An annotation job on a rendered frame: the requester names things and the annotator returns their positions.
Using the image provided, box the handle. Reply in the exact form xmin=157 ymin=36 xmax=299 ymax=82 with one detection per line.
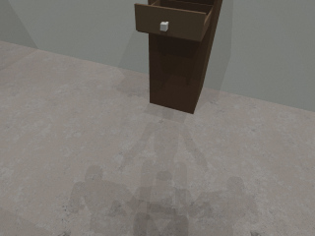
xmin=159 ymin=22 xmax=169 ymax=31

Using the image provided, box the cabinet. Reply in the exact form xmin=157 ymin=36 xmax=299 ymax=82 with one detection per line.
xmin=148 ymin=0 xmax=222 ymax=114

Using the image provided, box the drawer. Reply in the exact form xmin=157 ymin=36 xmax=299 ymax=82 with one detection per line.
xmin=134 ymin=0 xmax=214 ymax=42

